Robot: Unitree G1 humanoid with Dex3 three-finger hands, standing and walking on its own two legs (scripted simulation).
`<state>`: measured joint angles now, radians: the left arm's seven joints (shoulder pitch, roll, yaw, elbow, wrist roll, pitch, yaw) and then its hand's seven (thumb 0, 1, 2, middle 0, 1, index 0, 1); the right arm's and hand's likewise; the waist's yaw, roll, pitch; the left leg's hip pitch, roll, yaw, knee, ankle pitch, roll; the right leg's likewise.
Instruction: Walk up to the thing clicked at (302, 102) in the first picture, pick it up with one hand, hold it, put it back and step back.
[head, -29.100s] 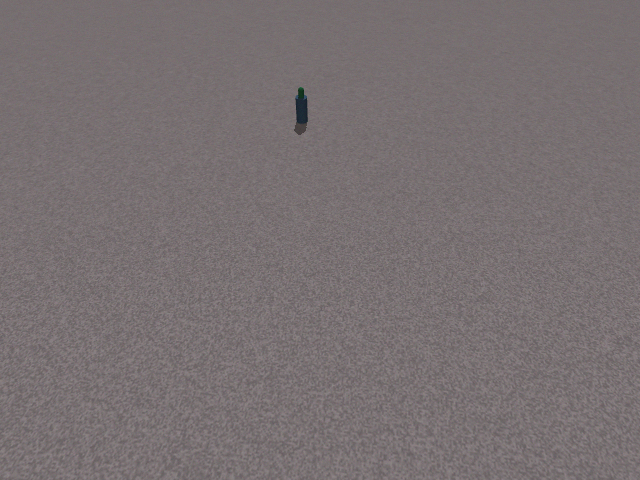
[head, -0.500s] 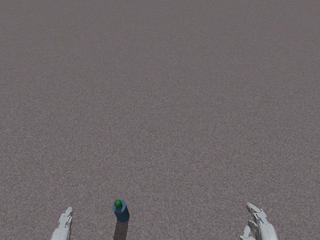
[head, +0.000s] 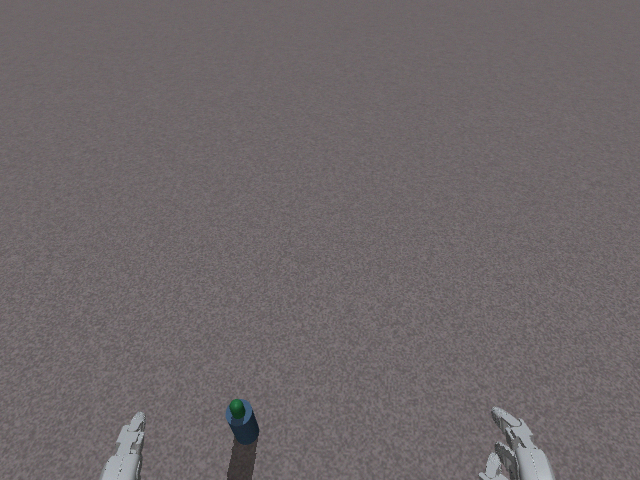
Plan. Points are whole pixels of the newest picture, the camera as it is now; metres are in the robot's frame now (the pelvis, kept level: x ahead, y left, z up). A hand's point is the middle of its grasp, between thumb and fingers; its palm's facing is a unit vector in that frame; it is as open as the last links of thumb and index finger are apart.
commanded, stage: home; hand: left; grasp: from the side
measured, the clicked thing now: (241, 418) +0.44 +0.22 -0.61
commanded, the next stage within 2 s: stand in 0.20 s
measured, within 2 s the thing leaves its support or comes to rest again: neither
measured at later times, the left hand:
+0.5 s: hand out of the picture +0.17 +0.18 -0.05, palm faces +0.11 -0.95 -0.28, open 15.5 cm
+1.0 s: hand out of the picture +0.10 +0.25 -0.11, palm faces +0.00 -0.93 -0.36, open 7.5 cm
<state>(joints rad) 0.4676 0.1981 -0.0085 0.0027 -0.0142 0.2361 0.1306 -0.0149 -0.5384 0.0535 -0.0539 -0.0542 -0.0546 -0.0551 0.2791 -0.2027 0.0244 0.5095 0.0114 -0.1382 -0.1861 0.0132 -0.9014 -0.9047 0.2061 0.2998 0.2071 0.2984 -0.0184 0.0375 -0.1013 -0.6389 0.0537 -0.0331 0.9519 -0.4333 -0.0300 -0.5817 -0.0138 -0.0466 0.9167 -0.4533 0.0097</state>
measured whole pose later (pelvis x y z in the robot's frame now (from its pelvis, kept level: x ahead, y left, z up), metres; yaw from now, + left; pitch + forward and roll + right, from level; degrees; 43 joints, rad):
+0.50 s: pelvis +0.01 +0.00 +0.00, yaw +0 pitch +7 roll -2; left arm 0.47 0.20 -0.01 -0.01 -0.02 0.24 0.13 -0.01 -0.29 0.30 -0.15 -0.20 -0.15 -0.20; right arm 0.28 -0.20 0.02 0.51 0.01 -0.13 -0.18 0.01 -0.90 -0.90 0.21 0.30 0.21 0.30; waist -0.02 0.04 -0.10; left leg -0.64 0.05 -0.03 0.95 -0.44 -0.03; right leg -0.58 -0.01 -0.05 0.91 -0.46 0.01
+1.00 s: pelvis +0.01 +0.01 +0.03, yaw +0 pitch -1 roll +0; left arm 0.25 0.32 0.02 0.78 0.04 0.00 0.02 0.00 0.88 0.89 -0.20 -0.30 -0.20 -0.30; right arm 0.21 -0.32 -0.05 0.89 -0.05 -0.01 -0.01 0.01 -0.91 -0.90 0.21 0.30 0.21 0.30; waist 0.01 0.00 0.03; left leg -0.36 0.02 0.00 0.71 -0.34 -0.01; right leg -0.33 -0.05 -0.03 0.72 -0.38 0.02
